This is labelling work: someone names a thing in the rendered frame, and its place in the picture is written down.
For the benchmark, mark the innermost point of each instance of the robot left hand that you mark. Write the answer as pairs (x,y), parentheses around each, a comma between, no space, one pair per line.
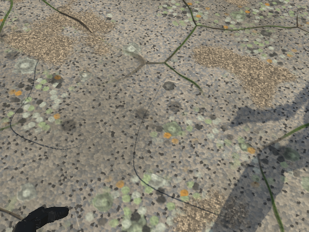
(39,218)

